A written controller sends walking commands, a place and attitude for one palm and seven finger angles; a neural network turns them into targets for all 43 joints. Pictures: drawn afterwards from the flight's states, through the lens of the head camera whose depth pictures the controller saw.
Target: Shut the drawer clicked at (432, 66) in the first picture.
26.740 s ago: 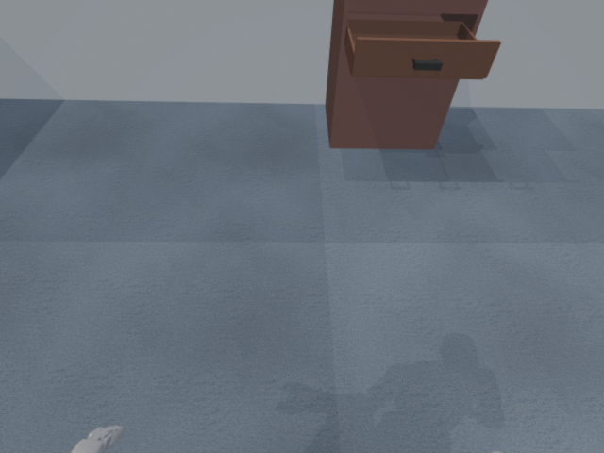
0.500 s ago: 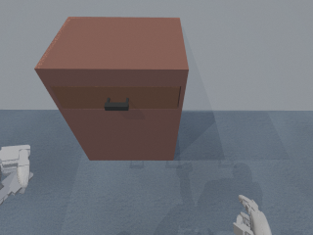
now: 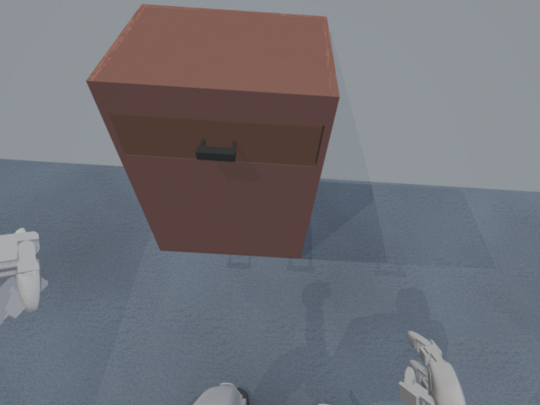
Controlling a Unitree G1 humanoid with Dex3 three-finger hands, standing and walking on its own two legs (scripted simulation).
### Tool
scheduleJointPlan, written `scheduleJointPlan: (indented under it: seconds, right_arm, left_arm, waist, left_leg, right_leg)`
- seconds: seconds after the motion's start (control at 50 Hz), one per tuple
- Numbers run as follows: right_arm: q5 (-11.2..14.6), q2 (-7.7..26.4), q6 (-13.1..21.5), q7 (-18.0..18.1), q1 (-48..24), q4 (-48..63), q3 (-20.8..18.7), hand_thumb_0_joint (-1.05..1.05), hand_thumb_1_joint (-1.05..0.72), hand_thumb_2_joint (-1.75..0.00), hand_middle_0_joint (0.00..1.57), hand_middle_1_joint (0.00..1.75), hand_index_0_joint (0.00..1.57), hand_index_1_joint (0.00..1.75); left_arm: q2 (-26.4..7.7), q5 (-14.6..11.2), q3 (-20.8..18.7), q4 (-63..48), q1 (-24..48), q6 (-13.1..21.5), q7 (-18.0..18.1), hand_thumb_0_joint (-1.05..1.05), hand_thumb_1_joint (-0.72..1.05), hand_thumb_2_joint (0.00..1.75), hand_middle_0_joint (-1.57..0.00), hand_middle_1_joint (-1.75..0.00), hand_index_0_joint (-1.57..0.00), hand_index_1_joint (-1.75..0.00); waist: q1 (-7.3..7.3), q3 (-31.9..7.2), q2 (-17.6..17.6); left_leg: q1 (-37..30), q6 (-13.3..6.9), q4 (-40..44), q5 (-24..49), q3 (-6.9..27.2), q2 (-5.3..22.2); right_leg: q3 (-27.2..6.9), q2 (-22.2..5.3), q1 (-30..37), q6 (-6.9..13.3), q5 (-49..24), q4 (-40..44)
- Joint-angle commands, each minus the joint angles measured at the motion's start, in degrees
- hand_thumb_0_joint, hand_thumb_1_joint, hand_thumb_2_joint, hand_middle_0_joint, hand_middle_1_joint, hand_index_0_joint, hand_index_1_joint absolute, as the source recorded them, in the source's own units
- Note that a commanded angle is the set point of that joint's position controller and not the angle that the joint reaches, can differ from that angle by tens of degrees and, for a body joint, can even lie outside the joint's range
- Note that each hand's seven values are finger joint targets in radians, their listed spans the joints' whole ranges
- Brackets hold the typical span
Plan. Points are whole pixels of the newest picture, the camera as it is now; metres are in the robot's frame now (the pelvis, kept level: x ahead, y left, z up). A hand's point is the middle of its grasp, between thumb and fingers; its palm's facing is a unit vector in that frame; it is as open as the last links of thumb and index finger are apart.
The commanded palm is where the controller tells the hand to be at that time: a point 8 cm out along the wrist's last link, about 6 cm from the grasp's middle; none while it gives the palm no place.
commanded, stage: step back with the hand held close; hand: left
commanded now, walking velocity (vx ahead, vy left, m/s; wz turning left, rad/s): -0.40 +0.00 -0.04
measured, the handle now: (217, 148) +0.73 +0.18 -0.13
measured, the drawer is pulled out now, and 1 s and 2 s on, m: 0.00 0.00 0.00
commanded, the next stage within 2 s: stop stepping back and stand still in 0.34 s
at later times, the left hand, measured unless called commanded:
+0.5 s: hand out of the picture +0.12 +0.25 +0.18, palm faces +0.39 -0.82 -0.42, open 3.3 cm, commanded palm +0.05 +0.28 +0.19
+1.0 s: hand out of the picture +0.07 +0.21 +0.17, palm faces +0.29 -0.85 -0.43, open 3.3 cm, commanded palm +0.01 +0.26 +0.19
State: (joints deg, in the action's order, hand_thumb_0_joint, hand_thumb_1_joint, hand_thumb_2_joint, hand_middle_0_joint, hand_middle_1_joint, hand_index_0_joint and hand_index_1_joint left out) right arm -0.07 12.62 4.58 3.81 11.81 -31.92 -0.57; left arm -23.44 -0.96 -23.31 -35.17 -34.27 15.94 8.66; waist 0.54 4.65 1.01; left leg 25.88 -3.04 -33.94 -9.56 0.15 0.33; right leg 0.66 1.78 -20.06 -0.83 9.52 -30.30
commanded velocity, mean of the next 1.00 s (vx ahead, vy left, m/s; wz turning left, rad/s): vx -0.10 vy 0.02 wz -0.04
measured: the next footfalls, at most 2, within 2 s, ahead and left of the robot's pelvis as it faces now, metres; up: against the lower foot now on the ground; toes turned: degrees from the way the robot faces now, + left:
left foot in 0.34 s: +0.05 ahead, +0.11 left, +0.00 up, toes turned +3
right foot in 0.62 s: -0.14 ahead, -0.14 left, +0.00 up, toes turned -5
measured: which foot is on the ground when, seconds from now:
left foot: down 0.00-0.18, up 0.20-0.32, down 0.34-0.64, up 0.66-0.78, down 0.80-1.00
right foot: down 0.00-0.34, up 0.36-0.60, down 0.62-1.00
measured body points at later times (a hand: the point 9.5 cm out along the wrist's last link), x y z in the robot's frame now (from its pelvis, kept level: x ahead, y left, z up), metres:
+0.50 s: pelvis -0.09 +0.00 +0.00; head -0.05 +0.03 +0.45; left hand +0.09 +0.29 +0.21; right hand +0.08 -0.22 -0.07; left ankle +0.01 +0.11 -0.73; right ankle -0.08 -0.13 -0.66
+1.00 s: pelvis -0.14 -0.01 +0.01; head -0.14 +0.00 +0.46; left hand +0.05 +0.26 +0.19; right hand -0.01 -0.27 -0.07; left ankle -0.07 +0.10 -0.73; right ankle -0.18 -0.14 -0.73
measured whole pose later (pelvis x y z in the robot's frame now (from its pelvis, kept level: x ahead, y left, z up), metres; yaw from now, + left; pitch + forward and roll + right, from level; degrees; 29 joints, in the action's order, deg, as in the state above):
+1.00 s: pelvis -0.14 -0.01 +0.01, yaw -4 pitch -1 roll -1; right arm 0.9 12.5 7.1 4.0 14.5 -36.0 -0.7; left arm -21.4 -2.0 -20.5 -31.3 -36.5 12.8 8.3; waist 2.1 0.1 -0.6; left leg 17.9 -0.9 -28.9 -10.1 -1.9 1.1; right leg 0.9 -0.6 -8.8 -0.9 18.2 -28.0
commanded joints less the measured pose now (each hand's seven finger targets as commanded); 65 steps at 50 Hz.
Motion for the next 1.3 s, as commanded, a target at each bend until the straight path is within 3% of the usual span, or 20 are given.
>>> scheduleJointPlan:
  seconds: [0.0,0.1,0.18,0.22,0.26,0.28,0.32,0.36,0.42,0.52,0.56,0.62,0.66,0.7,0.74,0.78,1.02,1.22,1.24,1.28]
  right_arm:
    - [0.1,8.4,3.6,0.5,-5.6,9.3,-3.6,0.0,-0.9,-0.9,0.2,0.3,0.2,0.3]
    - [0.1,7.8,4.0,0.3,-5.2,8.9,-4.2,0.0,-0.9,-0.9,0.2,0.3,0.2,0.3]
    - [-0.4,5.4,1.8,-1.3,-3.6,5.8,-4.6,0.0,-0.9,-0.9,0.2,0.3,0.2,0.3]
    - [-0.2,4.8,0.7,-1.2,-4.0,5.6,-4.2,0.0,-0.9,-0.9,0.2,0.3,0.2,0.3]
    - [-0.3,4.4,0.8,-0.4,-4.2,5.7,-3.3,0.0,-0.9,-0.9,0.2,0.3,0.2,0.3]
    - [-0.1,5.1,0.9,0.1,-4.6,5.3,-3.0,0.0,-0.9,-0.9,0.2,0.3,0.2,0.3]
    - [-1.3,7.2,3.2,0.7,-4.8,6.2,-3.5,0.0,-0.9,-0.9,0.2,0.3,0.2,0.3]
    - [-1.3,4.8,4.6,0.2,-3.4,3.6,-4.3,0.0,-0.9,-0.9,0.2,0.3,0.2,0.3]
    - [-1.0,6.1,5.7,-1.7,-3.6,4.1,-5.3,0.0,-0.9,-0.9,0.2,0.3,0.2,0.3]
    - [-0.4,5.7,6.0,-2.1,-3.8,6.1,-2.7,0.0,-0.9,-0.9,0.2,0.3,0.2,0.3]
    - [-0.2,5.4,5.4,-1.4,-3.4,6.3,-2.2,0.0,-0.9,-0.9,0.2,0.3,0.2,0.3]
    - [-0.3,4.4,3.5,-0.7,-3.1,5.2,-2.2,0.0,-0.9,-0.9,0.2,0.3,0.2,0.3]
    - [0.6,3.7,3.2,-0.5,-2.0,3.9,-1.9,0.0,-0.9,-0.9,0.2,0.3,0.2,0.3]
    - [1.2,4.5,3.1,-0.1,-4.2,5.0,-2.0,0.0,-0.9,-0.9,0.2,0.3,0.2,0.3]
    - [1.5,5.1,3.8,0.5,-5.4,5.0,-1.7,0.0,-0.9,-0.9,0.2,0.3,0.2,0.3]
    - [1.2,6.8,4.8,0.8,-4.8,5.3,-1.9,0.0,-0.9,-0.9,0.2,0.3,0.2,0.3]
    - [0.5,5.6,5.1,0.1,-4.5,5.3,-2.5,0.0,-0.9,-0.9,0.2,0.3,0.2,0.3]
    - [0.4,5.6,5.4,1.1,-5.1,5.3,-1.7,0.0,-0.9,-0.9,0.2,0.3,0.2,0.3]
    - [0.5,14.2,8.1,-3.6,-7.1,-10.2,-4.6,0.0,-0.9,-0.9,0.2,0.3,0.2,0.3]
    - [0.8,10.3,1.2,-4.3,-2.2,-7.9,-4.1,0.0,-0.9,-0.9,0.2,0.3,0.2,0.3]
  left_arm:
    - [-8.5,0.2,-8.0,-11.0,-0.8,3.9,0.7,0.0,0.9,0.9,-1.4,-1.6,-1.4,-1.6]
    - [-9.3,0.3,-9.3,-10.9,-0.2,4.3,0.4,0.0,0.9,0.9,-1.4,-1.6,-1.4,-1.6]
    - [-9.7,-1.2,-6.7,-11.2,1.4,3.2,1.8,0.0,0.9,0.9,-1.4,-1.6,-1.4,-1.6]
    - [-9.7,-0.9,-6.4,-11.0,2.2,2.7,1.5,0.0,0.9,0.9,-1.4,-1.6,-1.4,-1.6]
    - [-9.5,-0.9,-6.9,-9.7,1.8,2.7,1.8,0.0,0.9,0.9,-1.4,-1.6,-1.4,-1.6]
    - [-8.6,-1.3,-6.2,-9.5,1.6,3.0,1.7,0.0,0.9,0.9,-1.4,-1.6,-1.4,-1.6]
    - [-8.6,0.3,-7.1,-13.3,4.9,4.4,2.3,0.0,0.9,0.9,-1.4,-1.6,-1.4,-1.6]
    - [-9.5,-1.2,-8.3,-10.6,3.3,4.3,2.3,0.0,0.9,0.9,-1.4,-1.6,-1.4,-1.6]
    - [-7.8,-2.2,-7.0,-15.5,1.3,3.0,1.2,0.0,0.9,0.9,-1.4,-1.6,-1.4,-1.6]
    - [-7.0,-1.9,-4.3,-17.0,-2.1,1.4,1.0,0.0,0.9,0.9,-1.4,-1.6,-1.4,-1.6]
    - [-7.2,-1.2,-4.6,-15.3,-2.6,0.2,1.0,0.0,0.9,0.9,-1.4,-1.6,-1.4,-1.6]
    - [-12.1,-2.6,-8.2,-12.6,-0.5,0.1,1.2,0.0,0.9,0.9,-1.4,-1.6,-1.4,-1.6]
    - [-10.2,-2.7,-7.8,-7.3,-1.3,-0.5,1.6,0.0,0.9,0.9,-1.4,-1.6,-1.4,-1.6]
    - [-7.8,-2.8,-6.2,-6.6,-2.5,-1.0,1.4,0.0,0.9,0.9,-1.4,-1.6,-1.4,-1.6]
    - [-6.5,-2.4,-4.8,-5.5,-2.4,-0.5,1.1,0.0,0.9,0.9,-1.4,-1.6,-1.4,-1.6]
    - [-6.7,-2.0,-4.3,-6.4,-1.5,0.5,0.9,0.0,0.9,0.9,-1.4,-1.6,-1.4,-1.6]
    - [-7.5,-1.3,-4.6,-9.0,-2.3,1.6,0.7,0.0,0.9,0.9,-1.4,-1.6,-1.4,-1.6]
    - [-5.6,-0.9,-2.4,-5.9,2.3,0.5,0.6,0.0,0.9,0.9,-1.4,-1.6,-1.4,-1.6]
    - [1.9,3.4,19.1,41.8,7.7,-7.4,-6.8,0.0,0.9,0.9,-1.4,-1.6,-1.4,-1.6]
    - [3.8,3.0,16.7,42.9,6.5,-15.3,-8.2,0.0,0.9,0.9,-1.32,-1.51,-1.32,-1.51]
  waist:
    - [-0.03,-9.1,7.3]
    - [0.37,-8.0,1.4]
    - [0.99,-10.5,-12.7]
    - [1.18,-10.9,-14.5]
    - [1.49,-6.2,-10.6]
    - [1.64,-4.5,-4.5]
    - [2.14,-4.8,22.6]
    - [1.03,-10.5,10.1]
    - [-0.05,-11.7,8.7]
    - [0.02,-11.0,14.6]
    - [0.02,-9.9,11.8]
    - [0.48,-7.0,-10.4]
    - [0.35,-10.6,-12.7]
    - [1.0,-7.6,-11.4]
    - [1.13,-5.5,-1.6]
    - [0.01,-5.6,5.9]
    - [0.6,-5.1,-0.6]
    - [0.01,-5.3,3.7]
    - [2.02,-4.8,3.0]
    - [0.37,-9.6,-2.0]
  left_leg:
    - [18.1,-3.8,17.6,-30.7,10.6,9.3]
    - [17.4,-2.9,8.7,-31.0,6.5,6.4]
    - [-5.7,3.4,-21.8,-16.2,0.4,-1.1]
    - [-8.7,2.8,-23.7,-16.5,0.2,-0.4]
    - [-11.3,2.0,-4.7,-14.2,1.0,0.5]
    - [-10.3,1.2,7.8,-13.6,2.3,1.7]
    - [7.4,-8.0,23.8,-14.0,25.4,22.6]
    - [0.6,-8.2,18.7,-2.7,17.6,22.8]
    - [-4.9,-7.2,14.3,5.9,9.4,19.0]
    - [-3.1,-1.5,20.6,-26.6,7.5,13.3]
    - [-2.6,1.2,16.6,-27.1,2.4,8.0]
    - [-6.0,3.8,-14.4,-10.7,-2.4,1.0]
    - [-1.3,3.3,-14.4,-8.8,-0.8,1.4]
    - [-6.2,2.4,-2.3,-5.1,-0.8,2.5]
    - [-14.0,1.2,9.3,-1.4,-0.4,3.1]
    - [-14.2,-1.4,13.5,2.2,7.3,7.9]
    - [-12.5,1.5,6.3,-7.5,0.7,2.5]
    - [-13.1,0.3,17.8,-11.8,5.7,6.2]
    - [-10.6,0.5,6.2,11.7,6.1,6.6]
    - [-13.7,0.9,1.7,15.8,2.6,6.3]
  right_leg:
    - [-4.6,0.9,19.8,0.3,3.5,-6.8]
    - [-12.0,-2.5,12.7,2.3,9.1,-2.8]
    - [-24.7,-20.0,-10.6,10.7,21.3,18.8]
    - [-18.4,-18.2,-12.5,9.3,15.3,16.8]
    - [-13.1,-12.6,-13.3,5.9,9.4,11.6]
    - [-10.0,-8.6,-12.2,3.6,10.4,4.4]
    - [-3.2,3.2,-3.8,-0.5,16.7,-31.6]
    - [-7.8,1.8,-7.2,0.2,18.0,-41.9]
    - [-3.8,0.9,-6.8,-0.5,18.3,-35.1]
    - [3.9,1.4,7.2,0.6,19.4,-6.8]
    - [5.4,1.4,12.2,1.5,17.4,5.5]
    - [-18.4,-17.6,-2.4,10.5,21.2,22.2]
    - [-14.7,-17.6,7.4,10.2,3.1,15.6]
    - [-9.1,-15.0,6.0,7.6,0.3,11.1]
    - [-3.1,-10.1,2.5,3.6,2.8,6.6]
    - [-1.0,-4.9,3.4,0.7,2.3,2.4]
    - [-8.1,-7.8,2.5,3.6,13.7,14.9]
    - [-0.9,-2.0,6.8,0.6,6.6,8.8]
    - [0.7,-4.9,0.4,1.2,-3.5,-0.1]
    - [-1.4,-7.2,2.1,1.1,-3.5,1.2]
